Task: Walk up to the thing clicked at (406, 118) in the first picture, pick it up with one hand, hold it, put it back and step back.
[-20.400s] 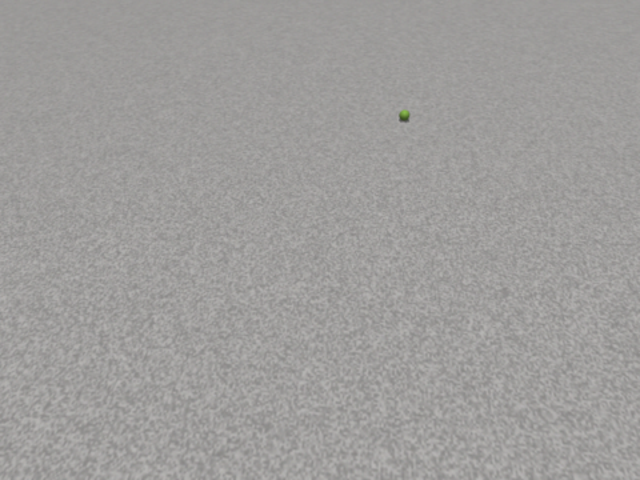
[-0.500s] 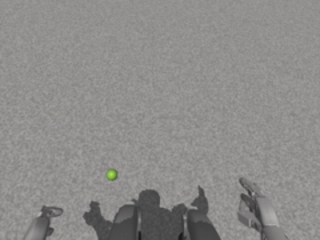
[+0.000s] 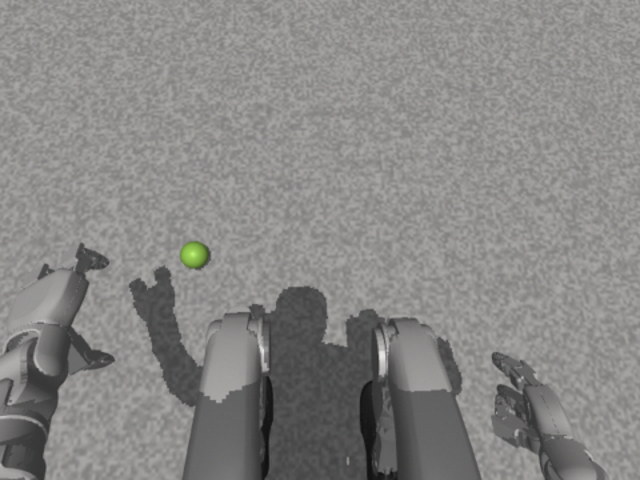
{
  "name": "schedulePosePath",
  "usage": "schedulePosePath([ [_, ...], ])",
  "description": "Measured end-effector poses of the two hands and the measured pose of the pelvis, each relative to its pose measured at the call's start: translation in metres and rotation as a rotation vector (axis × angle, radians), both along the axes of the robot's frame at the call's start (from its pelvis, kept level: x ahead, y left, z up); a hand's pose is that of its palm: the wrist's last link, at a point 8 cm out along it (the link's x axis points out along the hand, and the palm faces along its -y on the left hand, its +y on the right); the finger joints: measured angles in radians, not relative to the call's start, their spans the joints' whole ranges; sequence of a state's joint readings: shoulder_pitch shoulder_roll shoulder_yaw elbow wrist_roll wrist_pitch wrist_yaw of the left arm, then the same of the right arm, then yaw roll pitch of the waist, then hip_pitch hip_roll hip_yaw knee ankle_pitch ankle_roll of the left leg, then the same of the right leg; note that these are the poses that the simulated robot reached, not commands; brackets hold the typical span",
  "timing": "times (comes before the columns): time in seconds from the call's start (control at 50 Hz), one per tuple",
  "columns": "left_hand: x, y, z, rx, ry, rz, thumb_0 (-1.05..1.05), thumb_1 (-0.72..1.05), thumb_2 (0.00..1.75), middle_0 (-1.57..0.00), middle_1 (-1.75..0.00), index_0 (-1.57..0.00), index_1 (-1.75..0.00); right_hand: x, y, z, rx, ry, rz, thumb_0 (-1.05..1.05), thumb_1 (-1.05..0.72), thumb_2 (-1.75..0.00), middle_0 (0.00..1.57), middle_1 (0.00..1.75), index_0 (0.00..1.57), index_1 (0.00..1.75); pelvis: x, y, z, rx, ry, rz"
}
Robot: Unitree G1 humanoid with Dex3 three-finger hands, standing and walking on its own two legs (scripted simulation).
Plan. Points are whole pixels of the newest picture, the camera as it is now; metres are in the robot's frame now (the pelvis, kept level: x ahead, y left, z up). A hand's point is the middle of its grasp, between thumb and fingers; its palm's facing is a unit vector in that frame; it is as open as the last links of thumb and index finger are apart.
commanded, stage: rise first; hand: left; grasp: from above
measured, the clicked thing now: (194, 254) +0.46 +0.29 -0.43
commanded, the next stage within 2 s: approach in 1.28 s
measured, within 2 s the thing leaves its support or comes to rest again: neither
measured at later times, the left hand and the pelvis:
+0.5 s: hand (115, 291) +0.35 +0.35 -0.24, palm faces -0.45 -0.16 -0.88, open 14.1 cm; pelvis -0.03 +0.01 -0.09, yaw -3 degrees
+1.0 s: hand (136, 275) +0.38 +0.34 -0.29, palm faces -0.45 -0.07 -0.89, open 14.1 cm; pelvis -0.01 +0.01 -0.12, yaw -5 degrees
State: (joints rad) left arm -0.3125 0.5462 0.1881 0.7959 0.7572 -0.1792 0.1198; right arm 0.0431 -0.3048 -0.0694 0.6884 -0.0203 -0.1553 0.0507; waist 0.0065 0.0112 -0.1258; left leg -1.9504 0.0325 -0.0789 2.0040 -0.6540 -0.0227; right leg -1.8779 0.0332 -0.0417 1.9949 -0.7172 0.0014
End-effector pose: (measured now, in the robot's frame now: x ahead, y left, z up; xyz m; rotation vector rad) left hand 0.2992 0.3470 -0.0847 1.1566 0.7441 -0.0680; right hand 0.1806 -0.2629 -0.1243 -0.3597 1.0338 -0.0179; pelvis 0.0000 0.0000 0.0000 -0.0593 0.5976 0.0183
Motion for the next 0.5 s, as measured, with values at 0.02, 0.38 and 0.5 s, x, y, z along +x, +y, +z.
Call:
schedulePosePath([
  [0.02, 0.003, 0.0, -0.006, 0.012, 0.0, -0.015, 0.0, -0.52, 0.99, -0.08, -1.06, -0.07, -1.06, -0.007, -0.001, -0.009, 0.0, 0.021, -0.005, 0.0, -0.88, -0.89, 0.2, 0.3, 0.2, 0.3, -0.003, 0.0, -0.007, -0.001, 0.0, -0.003],
  [0.38, 0.041, 0.002, -0.076, 0.123, -0.053, -0.264, 0.0, -0.51, 1.02, -0.07, -1.01, -0.07, -1.02, -0.097, -0.005, -0.068, -0.059, 0.227, -0.063, 0.0, -0.87, -0.89, 0.21, 0.3, 0.2, 0.3, -0.026, 0.005, -0.079, -0.043, -0.051, -0.018],
  [0.5, 0.054, 0.005, -0.096, 0.165, -0.061, -0.296, 0.0, -0.52, 1.02, -0.07, -0.98, -0.07, -0.99, -0.101, -0.006, -0.072, -0.092, 0.257, -0.062, 0.0, -0.88, -0.89, 0.21, 0.3, 0.2, 0.3, -0.025, 0.009, -0.09, -0.058, -0.048, -0.02],
])
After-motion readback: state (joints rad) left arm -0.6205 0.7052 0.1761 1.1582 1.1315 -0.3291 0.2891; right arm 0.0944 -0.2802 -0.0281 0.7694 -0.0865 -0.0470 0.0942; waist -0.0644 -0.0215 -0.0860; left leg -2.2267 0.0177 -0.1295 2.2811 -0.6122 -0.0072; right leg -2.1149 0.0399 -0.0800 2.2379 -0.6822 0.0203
